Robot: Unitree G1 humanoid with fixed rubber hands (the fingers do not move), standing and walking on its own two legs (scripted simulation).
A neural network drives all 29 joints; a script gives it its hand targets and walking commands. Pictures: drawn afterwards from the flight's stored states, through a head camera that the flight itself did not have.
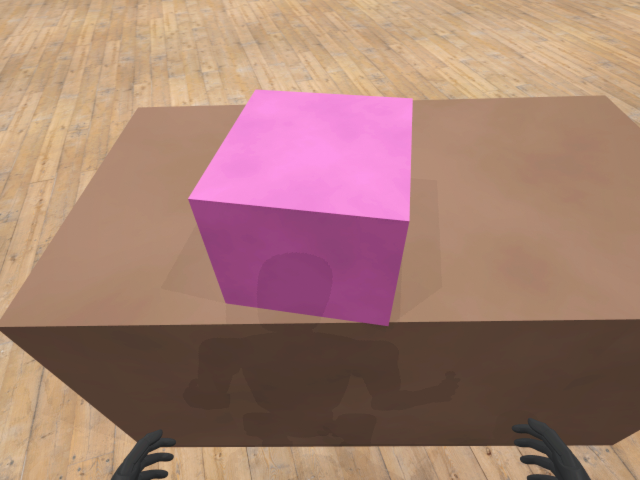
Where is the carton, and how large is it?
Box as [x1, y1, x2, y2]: [188, 90, 412, 325]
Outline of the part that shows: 255,90 188,198 225,302 388,325 409,217 412,98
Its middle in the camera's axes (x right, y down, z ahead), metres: +0.00 -0.06 +0.65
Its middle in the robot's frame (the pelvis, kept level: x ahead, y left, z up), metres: +0.54 +0.03 +0.04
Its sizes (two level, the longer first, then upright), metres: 0.299 0.275 0.235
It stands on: a pedestal, 0.69 m high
